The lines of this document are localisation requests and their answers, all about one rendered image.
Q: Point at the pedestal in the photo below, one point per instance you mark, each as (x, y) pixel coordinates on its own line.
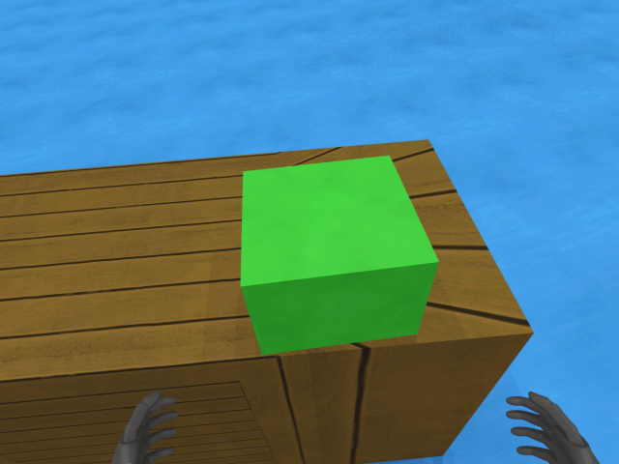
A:
(119, 281)

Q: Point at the carton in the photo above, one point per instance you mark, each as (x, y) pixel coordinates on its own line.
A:
(332, 253)

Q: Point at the left robot hand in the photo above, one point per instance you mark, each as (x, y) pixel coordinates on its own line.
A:
(134, 442)

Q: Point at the right robot hand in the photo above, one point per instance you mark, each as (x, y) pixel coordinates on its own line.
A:
(559, 434)

